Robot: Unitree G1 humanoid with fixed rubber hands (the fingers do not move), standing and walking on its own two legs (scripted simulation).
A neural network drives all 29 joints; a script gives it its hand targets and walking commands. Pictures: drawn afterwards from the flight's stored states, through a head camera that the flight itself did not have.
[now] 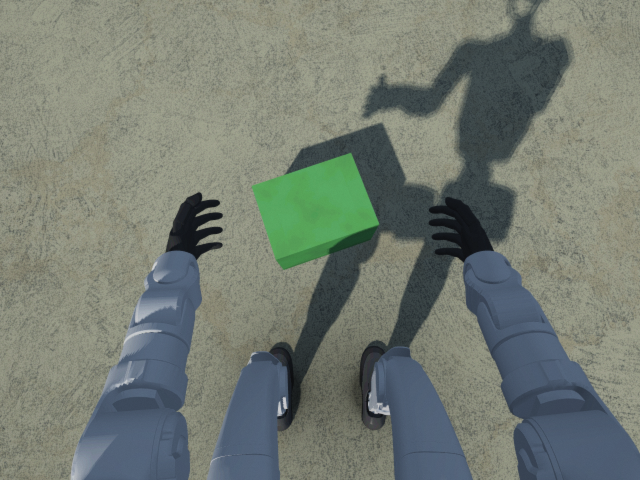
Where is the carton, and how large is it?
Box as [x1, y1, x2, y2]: [252, 153, 378, 269]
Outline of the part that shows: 350,153 252,185 275,258 283,269 368,240 373,234 378,225 378,222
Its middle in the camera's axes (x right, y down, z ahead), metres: -0.01 -0.07 +1.02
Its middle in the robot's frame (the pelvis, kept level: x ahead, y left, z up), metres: +0.56 +0.03 -0.60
